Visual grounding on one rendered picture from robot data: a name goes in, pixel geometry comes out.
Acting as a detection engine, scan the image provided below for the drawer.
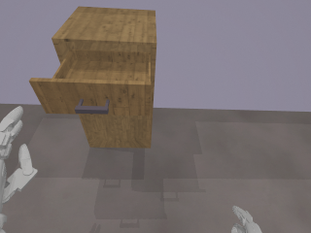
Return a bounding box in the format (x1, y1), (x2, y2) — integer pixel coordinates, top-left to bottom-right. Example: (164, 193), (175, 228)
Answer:
(29, 49), (152, 117)

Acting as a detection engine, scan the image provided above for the robot right hand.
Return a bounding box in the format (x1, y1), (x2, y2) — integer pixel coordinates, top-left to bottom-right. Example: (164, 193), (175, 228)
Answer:
(231, 206), (262, 233)

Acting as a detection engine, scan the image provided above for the cabinet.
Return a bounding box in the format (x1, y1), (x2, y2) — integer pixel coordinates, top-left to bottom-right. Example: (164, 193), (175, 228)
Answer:
(52, 6), (157, 149)

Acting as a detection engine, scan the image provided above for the handle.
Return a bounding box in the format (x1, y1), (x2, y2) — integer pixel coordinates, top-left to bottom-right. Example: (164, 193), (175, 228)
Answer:
(75, 98), (110, 115)

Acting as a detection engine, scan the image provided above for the robot left hand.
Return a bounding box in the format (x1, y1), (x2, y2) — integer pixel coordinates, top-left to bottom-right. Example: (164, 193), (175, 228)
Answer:
(0, 106), (38, 214)

